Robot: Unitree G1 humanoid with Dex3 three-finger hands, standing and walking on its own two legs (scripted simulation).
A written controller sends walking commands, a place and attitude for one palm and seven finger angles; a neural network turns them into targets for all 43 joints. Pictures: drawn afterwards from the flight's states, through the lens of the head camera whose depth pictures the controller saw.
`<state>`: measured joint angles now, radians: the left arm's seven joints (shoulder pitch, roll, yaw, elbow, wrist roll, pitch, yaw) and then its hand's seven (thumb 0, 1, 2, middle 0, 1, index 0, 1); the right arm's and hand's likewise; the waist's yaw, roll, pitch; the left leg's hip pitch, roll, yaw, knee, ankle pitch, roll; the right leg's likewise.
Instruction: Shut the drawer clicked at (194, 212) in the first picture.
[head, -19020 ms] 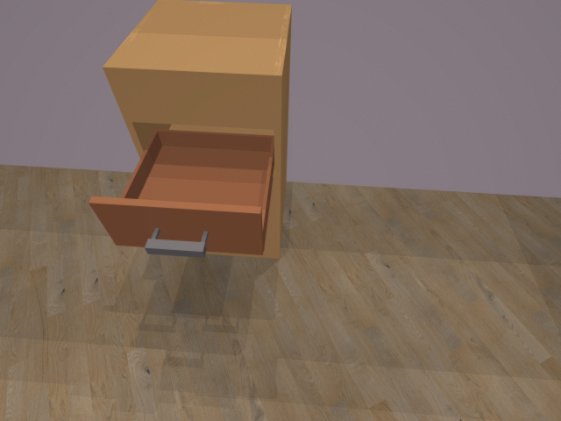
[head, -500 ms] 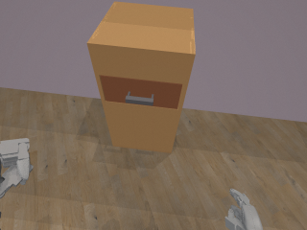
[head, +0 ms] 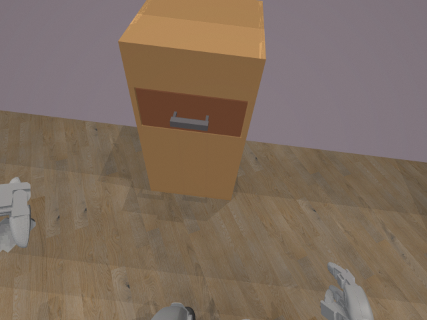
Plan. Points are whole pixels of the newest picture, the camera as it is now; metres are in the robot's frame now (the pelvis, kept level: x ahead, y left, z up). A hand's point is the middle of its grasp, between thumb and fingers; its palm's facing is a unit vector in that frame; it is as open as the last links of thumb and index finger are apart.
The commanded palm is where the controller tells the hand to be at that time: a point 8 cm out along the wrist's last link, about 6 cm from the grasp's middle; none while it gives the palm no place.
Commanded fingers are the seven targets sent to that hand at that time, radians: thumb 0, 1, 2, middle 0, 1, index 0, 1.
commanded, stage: step back with the hand held close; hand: left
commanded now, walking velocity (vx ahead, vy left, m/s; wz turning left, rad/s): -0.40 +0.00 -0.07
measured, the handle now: (190, 119) +0.77 +0.09 -0.17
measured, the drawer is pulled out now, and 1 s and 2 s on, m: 0.00 0.00 0.00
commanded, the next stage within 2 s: stop stepping back and stand still in 0.26 s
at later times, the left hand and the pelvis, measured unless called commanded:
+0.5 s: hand out of the picture +0.12 +0.21 +0.20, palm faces +0.25 -0.88 -0.40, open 3.2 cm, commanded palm +0.05 +0.27 +0.19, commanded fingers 0.00 0.90 0.90 -1.40 -1.60 -1.40 -1.60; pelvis -0.11 +0.01 -0.01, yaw -6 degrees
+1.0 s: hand out of the picture +0.02 +0.25 +0.20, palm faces +0.24 -0.84 -0.49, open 3.3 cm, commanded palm -0.03 +0.30 +0.19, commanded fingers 0.00 0.90 0.90 -1.40 -1.60 -1.40 -1.60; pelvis -0.19 +0.04 +0.01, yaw -5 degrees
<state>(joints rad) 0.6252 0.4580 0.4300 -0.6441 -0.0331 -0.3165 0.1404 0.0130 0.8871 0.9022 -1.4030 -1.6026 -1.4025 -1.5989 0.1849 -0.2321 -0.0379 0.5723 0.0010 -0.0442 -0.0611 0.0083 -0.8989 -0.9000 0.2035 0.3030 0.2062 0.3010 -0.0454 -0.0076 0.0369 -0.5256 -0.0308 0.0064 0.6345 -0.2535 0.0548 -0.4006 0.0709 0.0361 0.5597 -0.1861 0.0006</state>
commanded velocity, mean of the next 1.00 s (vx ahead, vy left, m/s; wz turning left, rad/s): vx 0.01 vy -0.03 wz -0.03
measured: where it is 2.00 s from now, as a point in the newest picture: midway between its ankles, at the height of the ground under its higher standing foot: outside the picture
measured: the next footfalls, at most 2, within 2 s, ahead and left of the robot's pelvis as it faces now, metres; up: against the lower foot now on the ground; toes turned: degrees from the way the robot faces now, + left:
right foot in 0.32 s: -0.16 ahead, -0.13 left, +0.00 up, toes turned -5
left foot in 0.72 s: -0.15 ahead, +0.15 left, +0.00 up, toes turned +0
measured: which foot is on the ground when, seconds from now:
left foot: down 0.00-0.54, up 0.56-0.70, down 0.72-1.00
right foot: down 0.00-0.04, up 0.06-0.30, down 0.32-0.76, up 0.78-0.98, down 1.00-1.00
